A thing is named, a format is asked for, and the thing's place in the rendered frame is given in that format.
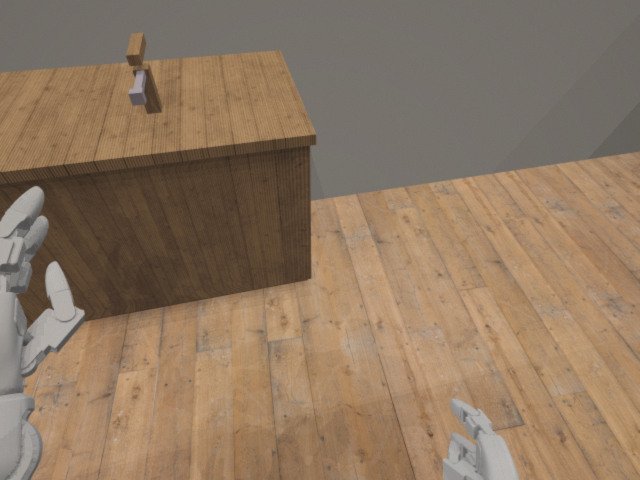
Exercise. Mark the counter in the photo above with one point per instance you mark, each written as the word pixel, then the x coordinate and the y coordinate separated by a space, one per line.
pixel 203 192

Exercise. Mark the left robot hand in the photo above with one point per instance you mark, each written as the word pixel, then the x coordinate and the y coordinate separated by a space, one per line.
pixel 21 235

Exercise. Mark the left robot forearm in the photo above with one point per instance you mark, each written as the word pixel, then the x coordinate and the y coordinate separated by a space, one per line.
pixel 21 444

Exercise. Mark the right robot hand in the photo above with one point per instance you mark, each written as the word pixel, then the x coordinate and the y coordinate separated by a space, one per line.
pixel 490 459

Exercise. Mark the tap lever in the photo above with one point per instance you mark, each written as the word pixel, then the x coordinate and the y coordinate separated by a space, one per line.
pixel 137 95

